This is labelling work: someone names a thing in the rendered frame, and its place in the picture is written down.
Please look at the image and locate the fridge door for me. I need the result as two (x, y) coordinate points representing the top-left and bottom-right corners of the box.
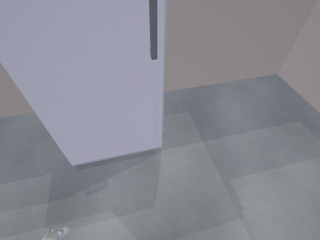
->
(0, 0), (165, 165)

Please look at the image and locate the left robot hand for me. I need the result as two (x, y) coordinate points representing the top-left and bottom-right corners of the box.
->
(42, 225), (71, 240)

